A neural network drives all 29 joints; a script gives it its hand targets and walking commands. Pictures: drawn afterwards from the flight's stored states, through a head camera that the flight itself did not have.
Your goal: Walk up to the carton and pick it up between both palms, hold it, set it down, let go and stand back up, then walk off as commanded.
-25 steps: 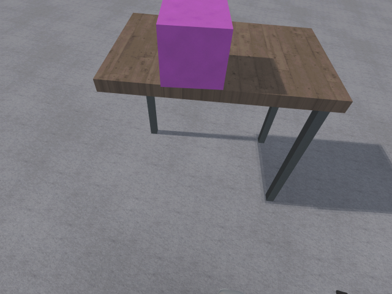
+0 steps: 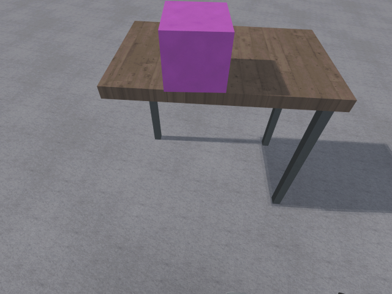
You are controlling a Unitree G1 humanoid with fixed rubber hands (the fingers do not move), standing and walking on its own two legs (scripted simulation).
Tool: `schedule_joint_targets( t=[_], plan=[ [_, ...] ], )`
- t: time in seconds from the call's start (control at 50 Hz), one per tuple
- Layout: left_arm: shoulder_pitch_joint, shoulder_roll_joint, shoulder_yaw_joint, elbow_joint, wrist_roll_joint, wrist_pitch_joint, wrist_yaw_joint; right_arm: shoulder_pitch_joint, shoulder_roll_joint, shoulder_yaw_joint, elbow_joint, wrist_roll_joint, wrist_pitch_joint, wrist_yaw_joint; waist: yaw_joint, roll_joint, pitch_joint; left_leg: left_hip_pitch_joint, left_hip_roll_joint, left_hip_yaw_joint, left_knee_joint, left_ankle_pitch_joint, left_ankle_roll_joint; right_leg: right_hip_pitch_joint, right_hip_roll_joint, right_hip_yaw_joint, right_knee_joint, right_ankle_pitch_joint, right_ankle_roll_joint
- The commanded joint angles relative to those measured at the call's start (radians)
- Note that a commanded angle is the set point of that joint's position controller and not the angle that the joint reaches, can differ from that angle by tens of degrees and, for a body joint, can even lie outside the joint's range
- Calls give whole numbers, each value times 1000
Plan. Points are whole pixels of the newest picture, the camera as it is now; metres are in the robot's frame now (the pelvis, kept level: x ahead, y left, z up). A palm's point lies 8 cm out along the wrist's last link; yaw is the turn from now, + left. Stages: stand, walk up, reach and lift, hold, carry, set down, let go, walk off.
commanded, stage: walk up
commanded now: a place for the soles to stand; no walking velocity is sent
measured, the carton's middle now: (195, 46) +0.83 +0.00 +0.11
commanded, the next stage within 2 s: none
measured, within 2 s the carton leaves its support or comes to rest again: neither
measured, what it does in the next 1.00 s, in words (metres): steps on the spot: right foot, then right foot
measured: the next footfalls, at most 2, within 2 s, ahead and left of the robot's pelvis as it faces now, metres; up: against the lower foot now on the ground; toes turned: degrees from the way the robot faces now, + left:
right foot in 0.24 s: +0.09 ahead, -0.14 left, +0.00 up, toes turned +2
right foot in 0.76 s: +0.10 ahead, -0.14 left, +0.00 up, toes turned +0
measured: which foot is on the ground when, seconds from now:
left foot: down 0.00-1.00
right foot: up 0.00-0.22, down 0.24-0.50, up 0.52-0.74, down 0.76-1.00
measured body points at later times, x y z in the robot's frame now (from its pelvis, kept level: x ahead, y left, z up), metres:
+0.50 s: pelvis +0.03 +0.00 +0.00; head +0.06 -0.01 +0.44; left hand +0.11 +0.33 -0.09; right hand +0.12 -0.31 -0.11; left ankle +0.05 +0.09 -0.71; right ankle +0.05 -0.13 -0.70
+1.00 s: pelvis +0.04 -0.01 +0.00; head +0.06 -0.02 +0.45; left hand +0.13 +0.31 -0.09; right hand +0.13 -0.33 -0.10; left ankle +0.05 +0.09 -0.71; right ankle +0.06 -0.14 -0.70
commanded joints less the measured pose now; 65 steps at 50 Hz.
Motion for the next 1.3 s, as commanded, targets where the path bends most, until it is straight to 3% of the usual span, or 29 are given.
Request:
schedule_joint_targets(
  t=[0.0,0.12,0.18,0.2,0.22,0.24,0.28,0.38,0.42,0.44,0.48,0.52,0.56,0.64,0.7,0.72,0.76,0.78,0.8,0.88,0.92,0.94,0.96,1.02,1.06,1.08,1.12,1.22,1.28],
  plan=[
    [15,223,58,-18,4,-5,-4,-43,-243,-139,-13,-14,-46,-18,-32,196,53,80,285,-408,-562,-307,145,-241,-37,43,147,-46,20],
    [15,180,43,-34,1,-42,-6,13,-242,-134,-39,-18,-34,-7,-56,262,-44,233,246,-218,-341,276,189,-170,-49,-85,-53,-62,26],
    [127,168,54,-4,1,-49,4,-41,-228,-121,-64,3,-22,-5,18,217,-92,101,190,-81,-133,455,140,100,-7,-140,-286,160,-2],
    [152,174,65,0,3,-58,14,-56,-197,-115,-66,5,-16,-6,42,162,-80,52,157,-42,-30,439,103,156,9,-91,-348,211,-21],
    [232,231,80,23,1,-59,24,-56,-162,-105,-88,10,-12,-8,63,79,-164,-42,114,-29,137,372,59,298,-87,125,-367,350,-56],
    [209,326,104,15,8,-61,33,-76,-104,-85,-112,21,-7,-9,62,-124,-134,-291,3,-15,276,104,3,372,-277,513,-408,403,-159],
    [111,342,97,-21,10,-57,34,-78,-185,-99,-91,12,15,-17,33,-62,-120,-309,9,-166,255,-309,6,300,-405,729,-420,332,-297],
    [10,252,66,-46,11,-45,31,-22,-180,-123,-27,9,-13,-8,10,-225,-71,-88,30,-108,43,-93,17,62,-269,456,-338,537,-204],
    [-44,251,61,-65,3,-36,25,24,-181,-125,-5,8,-25,-10,-29,-167,-91,91,-6,-78,-158,27,25,-43,-221,376,-263,427,-164],
    [-78,213,51,-62,-1,-29,22,60,-188,-127,2,2,-35,-14,-73,-156,-108,196,38,-154,-285,36,48,-134,-161,282,-191,342,-107],
    [-93,122,29,-79,-11,-24,22,75,-299,-153,14,-18,-47,-20,-82,103,-66,264,299,-512,-518,-153,126,-318,46,27,126,27,-9],
    [-20,220,54,-29,-7,-17,27,-24,-273,-146,4,-8,-45,-12,-37,79,4,143,397,-511,-530,-135,191,-271,-32,40,192,-139,6],
    [-7,201,48,-18,-11,-24,13,-69,-211,-128,-21,-4,-46,-15,-21,63,42,87,349,-378,-470,49,202,-203,-45,17,144,-102,5],
    [9,175,44,-30,-15,-37,9,-36,-234,-130,-18,-16,-37,-8,-32,240,-20,173,256,-249,-347,347,169,-117,-53,-46,-25,-86,13],
    [95,173,42,-15,-11,-61,21,-77,-216,-119,-44,4,-22,-8,25,185,-100,130,178,-96,-122,614,113,90,-32,-70,-301,225,-8],
    [129,201,55,4,-4,-64,30,-95,-188,-113,-50,10,-17,-8,38,193,-122,70,131,-63,-14,535,74,156,-44,10,-303,373,-32],
    [125,328,87,10,5,-64,41,-119,-100,-87,-82,23,-3,-10,30,-7,-116,-222,7,-79,144,12,-17,286,-320,569,-344,558,-183],
    [90,343,83,-10,4,-57,36,-142,-145,-96,-74,28,3,-17,31,-51,-112,-181,-9,-106,151,-268,0,206,-379,628,-367,530,-284],
    [68,336,82,0,7,-52,33,-134,-157,-97,-64,31,4,-22,31,-75,-70,-168,-11,-126,159,-323,5,140,-376,632,-398,468,-295],
    [-97,233,47,-36,6,-27,23,-24,-173,-122,7,10,-27,-14,-54,-99,-16,125,-3,-122,-205,-16,28,-127,-192,393,-305,275,-122],
    [-129,154,33,-48,-8,-25,12,31,-269,-145,15,-8,-47,-21,-83,98,-40,235,233,-375,-447,-100,118,-241,-14,100,-3,202,-4],
    [-77,168,41,-33,-5,-23,14,-23,-292,-145,10,-5,-46,-21,-44,110,-25,142,371,-499,-521,-173,203,-200,6,-5,75,-54,7],
    [-35,199,43,-23,1,-19,10,-77,-291,-141,3,-3,-44,-17,-16,27,16,39,420,-495,-530,-210,249,-153,-35,-1,121,-122,5],
    [34,185,50,-3,2,-35,-6,-149,-233,-119,-27,-1,-34,-11,42,67,-1,-30,250,-199,-337,17,128,66,-40,-5,-202,27,-27],
    [36,236,57,-3,0,-57,9,-155,-162,-105,-32,12,-26,-8,13,-16,-66,-46,78,-40,-57,225,26,114,-150,265,-278,480,-77],
    [37,290,66,-3,0,-58,15,-130,-149,-104,-35,18,-18,-11,-3,-56,-115,-65,18,-82,11,121,-1,141,-238,462,-301,485,-144],
    [-11,298,57,-11,2,-54,18,-125,-150,-100,-25,15,-8,-10,-7,-86,-94,-24,-17,-113,-30,-141,9,50,-300,545,-348,357,-231],
    [-101,177,24,-41,-2,-34,9,-54,-232,-125,5,-2,-42,-11,-47,37,-73,204,172,-262,-343,36,101,-164,-76,157,-110,285,-27],
    [-16,194,34,-6,0,-30,7,-134,-249,-122,-2,8,-35,-9,11,49,-38,40,303,-295,-384,62,185,-8,-26,-4,-35,30,-14]
  ],
)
